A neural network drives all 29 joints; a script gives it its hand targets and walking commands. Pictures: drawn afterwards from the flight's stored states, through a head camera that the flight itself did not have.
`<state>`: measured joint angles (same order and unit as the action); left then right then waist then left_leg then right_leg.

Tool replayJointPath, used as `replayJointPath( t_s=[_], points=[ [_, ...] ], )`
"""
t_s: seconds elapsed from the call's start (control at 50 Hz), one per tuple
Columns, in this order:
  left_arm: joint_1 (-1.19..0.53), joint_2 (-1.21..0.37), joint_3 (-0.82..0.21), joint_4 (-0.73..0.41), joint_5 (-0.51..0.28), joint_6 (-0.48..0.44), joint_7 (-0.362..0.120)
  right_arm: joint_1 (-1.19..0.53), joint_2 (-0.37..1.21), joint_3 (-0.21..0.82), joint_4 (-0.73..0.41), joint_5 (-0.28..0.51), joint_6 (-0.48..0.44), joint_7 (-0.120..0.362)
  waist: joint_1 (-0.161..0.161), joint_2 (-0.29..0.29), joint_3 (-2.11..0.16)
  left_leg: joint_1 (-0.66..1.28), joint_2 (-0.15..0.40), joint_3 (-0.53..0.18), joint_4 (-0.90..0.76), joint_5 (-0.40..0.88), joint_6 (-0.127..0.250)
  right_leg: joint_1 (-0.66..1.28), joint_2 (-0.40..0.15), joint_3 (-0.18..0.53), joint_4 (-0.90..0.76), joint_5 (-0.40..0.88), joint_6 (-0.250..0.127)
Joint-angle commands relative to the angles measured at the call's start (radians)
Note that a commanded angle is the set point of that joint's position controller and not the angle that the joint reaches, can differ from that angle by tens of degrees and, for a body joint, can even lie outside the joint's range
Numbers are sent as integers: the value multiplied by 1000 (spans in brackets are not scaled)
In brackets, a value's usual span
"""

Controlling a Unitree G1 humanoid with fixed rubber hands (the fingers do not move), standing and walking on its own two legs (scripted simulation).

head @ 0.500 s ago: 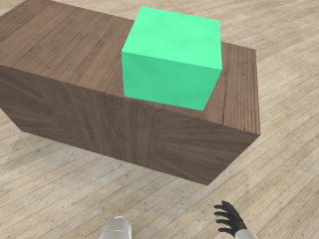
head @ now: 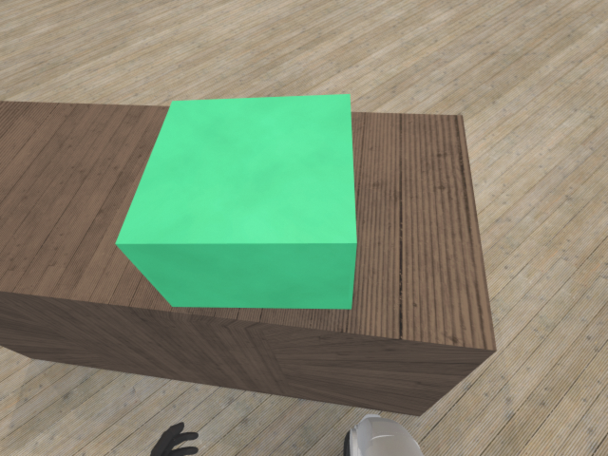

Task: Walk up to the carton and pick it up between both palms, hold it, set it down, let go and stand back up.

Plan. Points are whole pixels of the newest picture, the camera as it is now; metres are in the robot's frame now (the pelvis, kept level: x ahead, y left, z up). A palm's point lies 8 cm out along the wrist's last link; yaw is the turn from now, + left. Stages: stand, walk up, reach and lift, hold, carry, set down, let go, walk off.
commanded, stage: walk up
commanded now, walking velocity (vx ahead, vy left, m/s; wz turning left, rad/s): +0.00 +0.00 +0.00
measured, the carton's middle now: (259, 202) +0.50 +0.05 -0.02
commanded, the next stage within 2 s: none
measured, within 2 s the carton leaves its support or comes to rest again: neither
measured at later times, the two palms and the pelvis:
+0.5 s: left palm out of the picture +0.05 +0.17 -0.13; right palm out of the picture +0.01 -0.27 -0.14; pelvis +0.02 -0.05 +0.01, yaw +1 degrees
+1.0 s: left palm out of the picture -0.04 +0.18 -0.13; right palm out of the picture -0.08 -0.22 -0.13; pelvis -0.01 -0.03 +0.02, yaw -1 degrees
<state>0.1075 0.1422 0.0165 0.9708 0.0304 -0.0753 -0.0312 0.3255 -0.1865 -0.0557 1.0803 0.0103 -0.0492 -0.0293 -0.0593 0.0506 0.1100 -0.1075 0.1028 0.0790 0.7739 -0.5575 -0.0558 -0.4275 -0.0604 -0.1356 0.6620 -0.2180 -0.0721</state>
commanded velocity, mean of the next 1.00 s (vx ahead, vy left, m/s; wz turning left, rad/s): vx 0.00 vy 0.00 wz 0.00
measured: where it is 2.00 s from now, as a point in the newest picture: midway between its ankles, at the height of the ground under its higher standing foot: outside the picture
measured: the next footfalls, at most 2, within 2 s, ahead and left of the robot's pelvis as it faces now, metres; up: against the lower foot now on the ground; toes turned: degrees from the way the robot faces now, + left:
left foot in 0.50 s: +0.02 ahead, +0.08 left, +0.00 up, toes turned +2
left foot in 1.62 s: -0.10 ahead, +0.15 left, +0.00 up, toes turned +5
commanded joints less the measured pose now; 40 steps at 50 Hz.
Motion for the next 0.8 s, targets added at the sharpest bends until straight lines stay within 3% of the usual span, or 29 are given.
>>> replayJointPath(
  t_s=[0.0, 0.02, 0.04, 0.06, 0.08, 0.12, 0.16, 0.2, 0.24, 0.3, 0.38, 0.42, 0.46, 0.48, 0.5, 0.52, 0.54, 0.58, 0.64, 0.7, 0.78],
  points=[
    [191, 160, 16, 15, -38, 10, 40, 88, -89, -27, 4, -21, 99, 28, 55, -280, -140, -90, -68, -116, 252, -15, 56, 136, -217, 321, -373, 797, 26],
    [152, 149, 10, 8, -34, 11, 56, 58, -21, -10, -5, -32, 106, 31, 41, -299, -66, -123, -62, -115, 197, 54, 54, 124, -188, 251, -365, 746, 77],
    [91, 148, 10, -9, -40, 12, 63, 91, 43, 10, 1, -35, 108, 24, 6, -323, -80, -171, -60, -107, 176, 108, 49, 221, -182, 210, -337, 774, 50],
    [70, 148, 15, -17, -47, 9, 62, 144, 43, 13, 27, -36, 107, 17, -13, -296, -117, -213, -68, -98, 195, 137, 43, 320, -192, 190, -311, 845, 17],
    [93, 141, 15, -12, -47, 3, 60, 175, 13, 5, 56, -29, 108, 8, -18, -259, -159, -221, -78, -103, 213, 155, 40, 380, -200, 182, -298, 915, 2],
    [217, 81, -7, 32, -45, -6, 58, 101, -50, -8, 48, -17, 114, 0, 18, -205, -204, -124, -77, -130, 168, 162, 50, 327, -203, 212, -331, 893, 26],
    [240, 80, -14, 52, -37, 1, 61, 13, -54, -8, 17, -19, 129, 4, 28, -183, -185, -86, -72, -131, 120, 168, 60, 233, -190, 225, -399, 608, 35],
    [143, 150, 4, 18, -32, 14, 70, 32, -39, -1, 36, -25, 141, 3, -2, -150, -163, -132, -72, -118, 114, 181, 67, 241, -208, 219, -446, 310, -5],
    [116, 164, 10, -1, -26, 27, 72, 5, -41, 4, 41, -30, 142, -4, 15, -135, -144, -160, -58, -116, 66, 173, 74, 240, -226, 252, -476, 119, -50],
    [201, 119, -1, 41, -13, 48, 70, -100, -61, 5, 8, -29, 128, -8, 61, -147, -74, -130, -55, -120, -21, 135, 86, 146, -210, 311, -521, -95, -58],
    [170, 144, 11, 32, -17, 66, 78, 13, -24, 22, 69, -19, 107, -7, 46, -108, -87, -132, -57, -84, -142, 106, 98, 205, -224, 321, -511, -199, -106],
    [184, 132, 13, 43, -25, 75, 74, 44, -10, 30, 90, -18, 96, -10, 43, -70, -69, -48, -60, -69, -270, 213, 113, 137, -205, 322, -518, -245, -85],
    [193, 132, 21, 56, -35, 81, 69, 68, 4, 42, 104, -30, 82, -10, 43, -3, -34, 20, -36, -101, -408, 376, 126, 73, -146, 276, -500, -249, -27],
    [203, 131, 25, 57, -38, 82, 67, 87, -12, 41, 109, -34, 75, -10, 56, 22, -30, -13, -9, -140, -437, 321, 139, 93, -113, 246, -476, -227, -5],
    [219, 105, 23, 56, -43, 89, 66, 61, -34, 38, 108, -20, 72, -8, 87, 94, 13, -160, -1, -185, -467, 173, 152, 161, -57, 188, -470, -198, 19],
    [216, 97, 19, 60, -40, 92, 64, 35, -22, 43, 107, -12, 66, -6, 95, 135, 43, -296, 12, -209, -522, 64, 148, 281, -49, 167, -426, -132, 33],
    [219, 93, 17, 63, -32, 89, 60, 11, 5, 52, 104, -11, 54, -5, 109, 139, 29, -342, 15, -204, -558, 71, 129, 376, -57, 174, -386, -57, 32],
    [232, 92, 16, 82, -21, 79, 50, -20, 28, 61, 84, -19, 33, -15, 122, 58, -25, -237, 11, -173, -551, 206, 101, 360, -50, 182, -370, 22, 7],
    [250, 88, 12, 106, -18, 81, 54, 56, -8, 52, 101, -8, 38, -14, 97, -31, 20, -271, -10, -165, -522, 119, 110, 311, -59, 194, -434, -136, 23],
    [238, 86, 9, 110, -29, 85, 59, 113, 18, 57, 110, -20, 52, -11, 74, -127, 45, -170, -41, -122, -470, 192, 116, 172, -80, 241, -523, -275, 34],
    [247, 83, 9, 123, -33, 83, 68, 183, 20, 57, 119, -22, 51, -5, 49, -133, 1, -153, -53, -104, -448, 192, 121, 180, -82, 240, -544, -294, 50]
  ],
)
